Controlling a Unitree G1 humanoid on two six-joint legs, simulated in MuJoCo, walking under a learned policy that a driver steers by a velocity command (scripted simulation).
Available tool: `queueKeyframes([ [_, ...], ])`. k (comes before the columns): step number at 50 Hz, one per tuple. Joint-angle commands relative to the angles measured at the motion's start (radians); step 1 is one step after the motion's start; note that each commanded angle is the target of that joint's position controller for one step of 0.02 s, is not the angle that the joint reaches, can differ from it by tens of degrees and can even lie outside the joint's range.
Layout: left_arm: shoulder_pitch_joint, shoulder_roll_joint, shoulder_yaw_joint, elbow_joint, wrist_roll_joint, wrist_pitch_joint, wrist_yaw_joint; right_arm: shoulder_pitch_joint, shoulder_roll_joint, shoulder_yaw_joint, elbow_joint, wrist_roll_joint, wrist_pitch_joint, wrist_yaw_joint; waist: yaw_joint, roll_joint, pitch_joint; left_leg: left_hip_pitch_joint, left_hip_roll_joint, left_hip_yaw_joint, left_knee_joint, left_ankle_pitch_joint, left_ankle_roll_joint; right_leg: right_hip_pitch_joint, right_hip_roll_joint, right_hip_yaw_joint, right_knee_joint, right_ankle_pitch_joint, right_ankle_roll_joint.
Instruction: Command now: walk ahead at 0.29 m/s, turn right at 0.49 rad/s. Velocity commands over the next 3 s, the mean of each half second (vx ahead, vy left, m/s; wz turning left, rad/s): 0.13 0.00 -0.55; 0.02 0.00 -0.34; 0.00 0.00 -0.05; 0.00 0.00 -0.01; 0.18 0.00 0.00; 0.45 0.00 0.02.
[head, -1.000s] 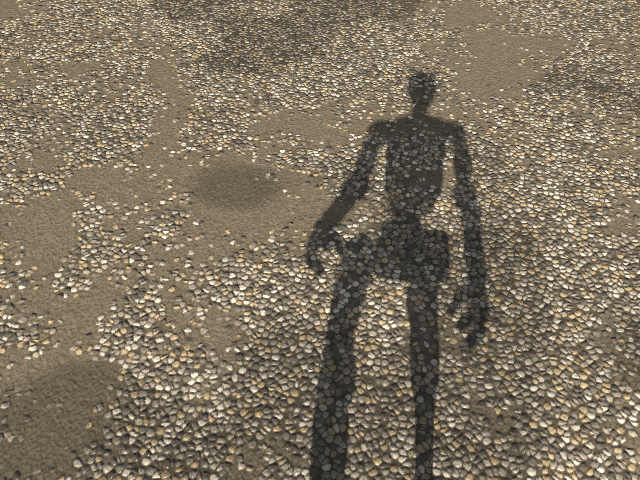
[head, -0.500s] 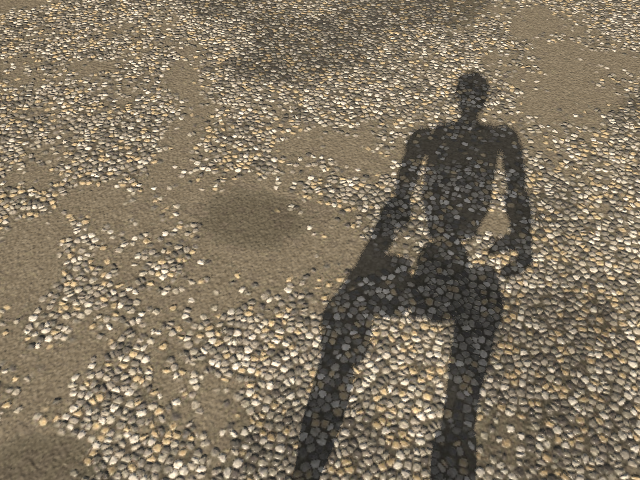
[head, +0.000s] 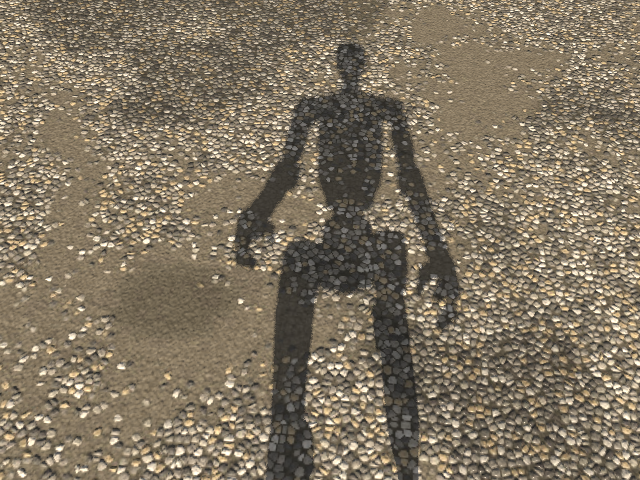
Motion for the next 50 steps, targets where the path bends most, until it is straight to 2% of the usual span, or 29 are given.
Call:
queueKeyframes([
  [1, -0.091, -0.013, -0.015, -0.096, 0.01, -0.003, -0.024, -0.076, -0.154, -0.023, -0.069, 0.011, -0.003, -0.024, 0.018, 0.124, 0.013, -0.053, 0.229, 0.001, -0.025, 0.664, 0.069, 0.13, 0.026, -0.102, -0.137, 0.1, 0.013],
  [3, -0.109, 0.004, -0.012, -0.125, 0.01, 0.006, -0.04, -0.063, -0.179, -0.03, -0.064, 0.023, 0.01, -0.03, 0.014, 0.132, 0.005, 0.025, 0.258, 0.002, 0.029, 0.7, 0.071, 0.136, 0.036, -0.119, -0.184, 0.034, -0.001],
  [6, -0.028, 0.064, 0.008, -0.136, 0.01, 0.005, -0.057, -0.111, -0.225, -0.051, -0.089, 0.04, 0.024, -0.033, 0.067, 0.157, -0.045, 0.102, 0.28, -0.008, 0.206, 0.899, 0.052, 0.239, 0.088, -0.164, -0.248, -0.145, -0.054],
  [7, 0.066, 0.1, 0.025, -0.116, 0.006, -0.002, -0.06, -0.133, -0.23, -0.054, -0.102, 0.047, 0.029, -0.032, 0.117, 0.135, -0.089, 0.106, 0.251, 0.006, 0.35, 0.88, 0.025, 0.355, 0.12, -0.175, -0.352, -0.084, -0.081],
  [8, 0.146, 0.164, 0.049, -0.099, 0.008, -0.007, -0.046, -0.108, -0.221, -0.051, -0.109, 0.039, 0.028, -0.026, 0.15, 0.065, -0.148, -0.004, 0.19, 0.019, 0.573, 0.692, -0.029, 0.557, 0.104, -0.106, -0.421, 0.178, -0.122],
  [9, 0.171, 0.266, 0.067, -0.105, 0.022, -0.004, -0.025, -0.06, -0.118, -0.022, -0.149, -0.02, 0.021, -0.012, 0.086, -0.161, -0.25, -0.358, 0.072, 0.01, 0.922, -0.134, -0.091, 0.885, -0.139, 0.207, -0.28, 0.761, -0.243],
  [10, 0.178, 0.274, 0.055, -0.138, 0.038, -0.006, -0.026, 0.008, -0.118, -0.003, -0.173, -0.008, 0.001, 0.012, 0.068, -0.201, -0.454, -0.56, -0.064, -0.209, 1.201, -0.505, -0.115, 1.081, -0.34, 0.589, -0.349, 0.759, -0.465],
  [11, 0.153, 0.22, 0.04, -0.171, 0.037, 0.003, -0.026, -0.066, -0.173, -0.016, -0.179, 0.02, -0.007, 0.029, 0.108, -0.063, -0.443, -0.601, -0.009, -0.309, 1.23, -0.421, -0.094, 1.018, -0.28, 0.484, -0.387, 0.612, -0.414],
  [12, 0.07, 0.173, 0.028, -0.19, 0.016, 0.006, -0.023, -0.141, -0.176, -0.015, -0.203, 0.025, 0.002, 0.026, 0.092, -0.01, -0.333, -0.634, 0.022, -0.298, 1.167, -0.319, -0.084, 0.907, -0.224, 0.368, -0.405, 0.482, -0.348],
  [13, 0.024, 0.141, 0.019, -0.2, -0.002, 0.012, -0.019, -0.167, -0.168, -0.017, -0.193, 0.008, 0.017, 0.01, 0.068, 0.077, -0.241, -0.621, 0.052, -0.287, 1.082, -0.255, -0.091, 0.769, -0.174, 0.305, -0.432, 0.378, -0.294],
  [14, 0.004, 0.123, 0.014, -0.205, -0.007, 0.018, -0.014, -0.178, -0.18, -0.024, -0.203, -0.002, 0.036, -0.004, 0.046, 0.064, -0.194, -0.572, 0.066, -0.285, 1.008, -0.222, -0.092, 0.651, -0.143, 0.279, -0.455, 0.301, -0.272],
  [16, -0.01, 0.134, 0.018, -0.22, 0.009, 0.027, -0.01, -0.173, -0.162, -0.025, -0.221, 0.0, 0.062, -0.011, 0.015, 0.004, -0.159, -0.486, 0.051, -0.267, 0.899, -0.194, -0.093, 0.513, -0.096, 0.266, -0.488, 0.217, -0.249],
  [19, 0.009, 0.172, 0.031, -0.241, 0.012, 0.036, 0.011, -0.191, -0.134, -0.016, -0.235, 0.001, 0.071, -0.021, 0.021, -0.037, -0.171, -0.468, 0.025, -0.264, 0.749, -0.155, -0.107, 0.483, -0.072, 0.27, -0.49, 0.145, -0.228],
  [21, 0.003, 0.18, 0.034, -0.26, 0.007, 0.049, 0.025, -0.218, -0.135, -0.014, -0.246, 0.002, 0.077, -0.023, 0.031, -0.053, -0.177, -0.453, 0.017, -0.276, 0.68, -0.103, -0.112, 0.464, -0.057, 0.292, -0.499, -0.028, -0.203],
  [24, -0.005, 0.174, 0.032, -0.282, 0.007, 0.064, 0.034, -0.257, -0.141, -0.014, -0.264, 0.008, 0.08, -0.019, 0.047, -0.088, -0.15, -0.426, 0.002, -0.285, 0.593, -0.065, -0.112, 0.43, -0.036, 0.338, -0.517, -0.251, -0.173],
  [28, 0.02, 0.166, 0.029, -0.294, 0.01, 0.076, 0.034, -0.266, -0.147, -0.012, -0.28, 0.016, 0.063, -0.005, 0.067, -0.129, -0.14, -0.358, -0.021, -0.283, 0.448, -0.094, -0.098, 0.465, -0.034, 0.404, -0.494, -0.269, -0.158],
  [31, 0.014, 0.16, 0.023, -0.31, -0.002, 0.086, 0.038, -0.175, -0.16, -0.022, -0.261, 0.017, 0.05, 0.015, 0.018, -0.131, -0.138, -0.184, -0.016, -0.252, 0.176, 0.018, -0.054, 0.447, 0.004, 0.405, -0.427, -0.236, -0.108],
  [32, 0.045, 0.127, 0.014, -0.312, -0.002, 0.087, 0.04, -0.136, -0.205, -0.035, -0.255, 0.001, 0.051, 0.019, 0.021, -0.064, -0.151, -0.06, 0.099, -0.325, 0.12, 0.074, -0.012, 0.36, 0.054, 0.351, -0.337, -0.324, -0.064],
  [33, 0.055, 0.094, 0.006, -0.341, -0.008, 0.08, 0.037, -0.155, -0.309, -0.056, -0.267, -0.032, 0.059, 0.017, 0.065, 0.245, -0.107, -0.015, 0.311, -0.576, 0.053, 0.247, 0.127, 0.161, 0.221, 0.139, -0.122, -0.545, -0.005],
  [34, 0.035, 0.172, 0.029, -0.349, 0.008, 0.058, 0.03, -0.164, -0.273, -0.052, -0.292, -0.056, 0.055, 0.017, 0.039, 0.331, -0.111, -0.079, 0.444, -0.761, 0.011, 0.368, 0.266, 0.109, 0.227, 0.112, 0.145, -0.673, 0.053],
  [35, 0.06, 0.214, 0.044, -0.32, 0.008, 0.052, 0.021, -0.224, -0.231, -0.041, -0.32, -0.041, 0.052, 0.01, 0.062, 0.235, -0.107, -0.094, 0.415, -0.681, 0.042, 0.398, 0.259, 0.115, 0.202, 0.141, 0.301, -0.613, 0.067],
  [37, 0.107, 0.175, 0.037, -0.264, 0.008, 0.07, 0.025, -0.274, -0.174, -0.024, -0.332, 0.0, 0.056, 0.008, 0.082, 0.146, -0.077, -0.086, 0.283, -0.503, 0.088, 0.377, 0.161, 0.119, 0.189, 0.113, 0.395, -0.514, 0.093],
  [38, 0.11, 0.141, 0.026, -0.258, 0.009, 0.078, 0.025, -0.263, -0.16, -0.015, -0.329, 0.009, 0.058, 0.01, 0.075, 0.139, -0.065, -0.093, 0.265, -0.472, 0.09, 0.409, 0.159, 0.125, 0.191, 0.107, 0.434, -0.491, 0.105],
  [42, 0.045, 0.07, -0.01, -0.28, 0.001, 0.08, 0.021, -0.228, -0.149, -0.004, -0.317, 0.0, 0.072, 0.016, 0.049, 0.207, -0.067, -0.06, 0.187, -0.359, 0.084, 0.336, 0.142, 0.232, 0.129, 0.016, 0.147, -0.442, 0.131],
  [44, 0.004, 0.05, -0.023, -0.293, 0.004, 0.078, 0.015, -0.195, -0.181, -0.011, -0.305, 0.005, 0.078, 0.016, 0.018, 0.26, -0.065, -0.064, 0.188, -0.362, 0.083, 0.293, 0.148, 0.341, 0.089, -0.04, -0.051, -0.475, 0.131],
  [45, 0.0, 0.065, -0.019, -0.293, -0.001, 0.077, 0.013, -0.171, -0.202, -0.016, -0.299, 0.007, 0.081, 0.017, 0.006, 0.275, -0.06, -0.062, 0.202, -0.382, 0.087, 0.288, 0.157, 0.375, 0.091, -0.06, -0.117, -0.488, 0.129],
  [48, 0.064, 0.081, -0.01, -0.252, -0.002, 0.073, 0.009, -0.156, -0.203, -0.011, -0.291, 0.026, 0.08, 0.021, 0.038, 0.244, -0.046, -0.093, 0.199, -0.393, 0.133, 0.333, 0.132, 0.529, 0.1, -0.087, -0.452, -0.246, 0.086],
  [49, 0.074, 0.094, -0.01, -0.25, 0.007, 0.071, 0.009, -0.128, -0.194, -0.007, -0.282, 0.027, 0.072, 0.023, 0.036, 0.222, -0.057, -0.13, 0.193, -0.395, 0.141, 0.318, 0.094, 0.606, 0.076, -0.046, -0.494, -0.169, 0.059],
  [50, 0.089, 0.133, -0.006, -0.258, 0.018, 0.07, 0.014, -0.123, -0.175, 0.001, -0.288, 0.012, 0.058, 0.03, 0.028, 0.142, -0.097, -0.193, 0.169, -0.364, 0.183, 0.254, 0.039, 0.703, -0.003, 0.03, -0.452, -0.018, 0.028],
])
